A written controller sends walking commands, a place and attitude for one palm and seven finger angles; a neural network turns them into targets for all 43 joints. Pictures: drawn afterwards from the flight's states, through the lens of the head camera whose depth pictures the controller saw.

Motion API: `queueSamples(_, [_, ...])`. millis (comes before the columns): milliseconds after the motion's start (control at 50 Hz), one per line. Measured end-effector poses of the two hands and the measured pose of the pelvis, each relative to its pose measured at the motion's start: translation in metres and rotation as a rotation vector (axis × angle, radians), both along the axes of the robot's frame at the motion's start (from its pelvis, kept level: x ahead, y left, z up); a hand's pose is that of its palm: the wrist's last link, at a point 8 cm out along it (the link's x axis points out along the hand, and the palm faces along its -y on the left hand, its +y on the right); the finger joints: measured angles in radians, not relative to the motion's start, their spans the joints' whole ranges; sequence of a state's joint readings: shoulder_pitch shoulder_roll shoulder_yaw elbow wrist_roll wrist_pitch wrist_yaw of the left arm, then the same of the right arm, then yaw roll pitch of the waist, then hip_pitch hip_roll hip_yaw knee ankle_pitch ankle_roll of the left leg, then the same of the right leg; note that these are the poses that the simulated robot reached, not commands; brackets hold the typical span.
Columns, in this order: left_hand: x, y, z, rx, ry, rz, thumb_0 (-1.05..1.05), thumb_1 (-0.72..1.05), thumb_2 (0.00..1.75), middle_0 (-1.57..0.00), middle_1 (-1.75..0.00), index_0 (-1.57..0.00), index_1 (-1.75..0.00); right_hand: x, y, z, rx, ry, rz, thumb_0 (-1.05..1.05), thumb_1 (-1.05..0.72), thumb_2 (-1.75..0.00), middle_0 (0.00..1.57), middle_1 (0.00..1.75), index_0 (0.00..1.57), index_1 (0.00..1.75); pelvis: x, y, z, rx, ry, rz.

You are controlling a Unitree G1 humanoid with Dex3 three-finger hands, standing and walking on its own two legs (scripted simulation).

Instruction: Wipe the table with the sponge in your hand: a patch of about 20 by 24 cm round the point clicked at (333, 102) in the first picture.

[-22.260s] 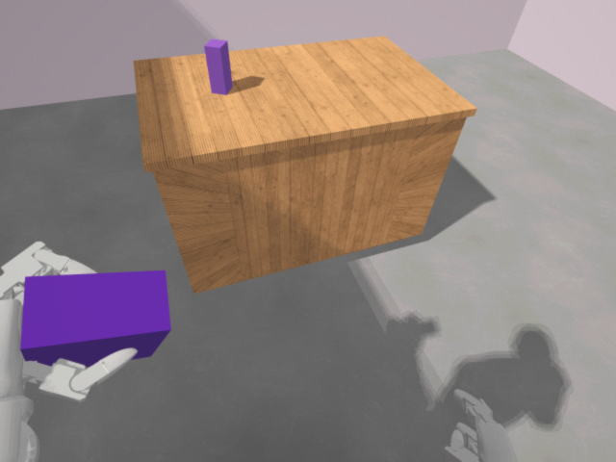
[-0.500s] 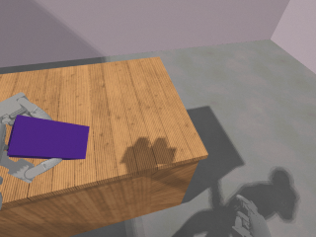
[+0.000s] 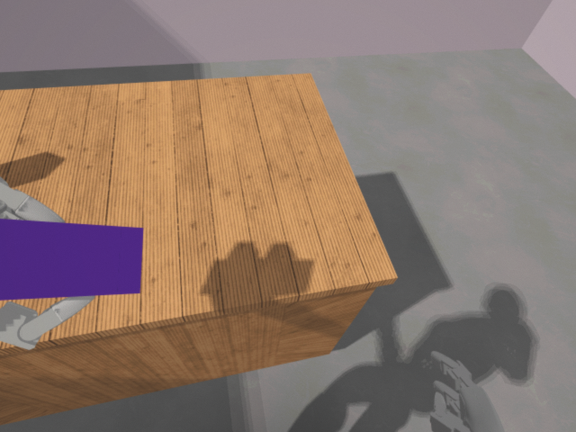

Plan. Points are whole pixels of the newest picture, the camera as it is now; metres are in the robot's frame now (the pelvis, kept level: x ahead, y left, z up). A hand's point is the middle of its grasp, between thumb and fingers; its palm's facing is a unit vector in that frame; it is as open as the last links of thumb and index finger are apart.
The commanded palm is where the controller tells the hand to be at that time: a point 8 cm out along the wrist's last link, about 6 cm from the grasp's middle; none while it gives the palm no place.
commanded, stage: come to a stop and stand still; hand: left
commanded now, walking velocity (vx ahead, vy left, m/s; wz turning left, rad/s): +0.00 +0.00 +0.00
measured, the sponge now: (82, 262) +0.24 +0.24 +0.15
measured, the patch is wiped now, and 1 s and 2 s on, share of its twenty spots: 0.00 0.00 0.00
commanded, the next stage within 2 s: look again from close up in 0.60 s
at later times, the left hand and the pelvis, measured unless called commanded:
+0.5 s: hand (13, 314) +0.18 +0.26 +0.18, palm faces +0.39 -0.85 -0.35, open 9.9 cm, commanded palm +0.12 +0.28 +0.18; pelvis -0.04 +0.00 +0.00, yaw -1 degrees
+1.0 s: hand (22, 307) +0.18 +0.26 +0.17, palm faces +0.39 -0.86 -0.34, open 9.9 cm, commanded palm +0.13 +0.28 +0.18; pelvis -0.03 +0.00 +0.00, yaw -1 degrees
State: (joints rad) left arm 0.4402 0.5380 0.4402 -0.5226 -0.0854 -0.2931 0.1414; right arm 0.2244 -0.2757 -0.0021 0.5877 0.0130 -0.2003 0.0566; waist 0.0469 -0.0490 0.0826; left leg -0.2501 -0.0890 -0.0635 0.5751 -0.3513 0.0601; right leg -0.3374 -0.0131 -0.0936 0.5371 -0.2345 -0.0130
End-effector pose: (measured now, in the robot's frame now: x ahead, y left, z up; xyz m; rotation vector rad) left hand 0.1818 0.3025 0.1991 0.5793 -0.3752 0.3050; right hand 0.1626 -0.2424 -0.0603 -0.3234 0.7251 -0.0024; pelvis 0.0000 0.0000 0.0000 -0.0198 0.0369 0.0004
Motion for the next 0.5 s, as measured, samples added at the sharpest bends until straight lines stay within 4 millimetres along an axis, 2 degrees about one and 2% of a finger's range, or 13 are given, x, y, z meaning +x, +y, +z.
queueSamples(80, [-0.012, 0.0, 0.002, -0.022, -0.009, -0.003, -0.01, -0.48, 1.03, -0.75, -1.33, -0.77, -1.33, 0.004, 0.006, 0.002, 0.032, -0.042, -0.03, 0.01, -0.91, -0.9, 0.2, 0.3, 0.2, 0.3, -0.006, 0.006, 0.001, 0.01, -0.009, -0.016])
queueSamples(220, [-0.03, 0.007, -0.029, -0.138, 0.079, 0.046, 0.0, -0.48, 1.03, -0.75, -1.33, -0.77, -1.33, -0.009, 0.025, 0.001, 0.077, -0.055, -0.022, 0.01, -0.91, -0.9, 0.2, 0.3, 0.2, 0.3, -0.024, 0.007, 0.002, 0.015, -0.037, -0.018])
queueSamples(280, [-0.037, 0.003, -0.034, -0.163, 0.074, 0.042, -0.01, -0.48, 1.03, -0.75, -1.33, -0.77, -1.33, -0.02, 0.03, 0.0, 0.083, -0.049, 0.004, 0.01, -0.91, -0.9, 0.2, 0.3, 0.2, 0.3, -0.032, 0.006, 0.001, 0.01, -0.048, -0.015])
queueSamples(380, [-0.045, -0.005, -0.024, -0.151, 0.007, 0.009, -0.01, -0.48, 1.03, -0.75, -1.33, -0.77, -1.33, -0.038, 0.031, -0.003, 0.086, -0.037, 0.025, 0.01, -0.91, -0.9, 0.2, 0.3, 0.2, 0.3, -0.04, 0.004, -0.001, 0.003, -0.06, -0.01])
queueSamples(500, [-0.045, -0.005, -0.012, -0.124, -0.041, -0.004, -0.01, -0.48, 1.03, -0.75, -1.33, -0.77, -1.33, -0.054, 0.023, -0.007, 0.087, -0.021, -0.011, 0.01, -0.91, -0.9, 0.2, 0.3, 0.2, 0.3, -0.043, 0.002, 0.0, 0.002, -0.063, -0.013])
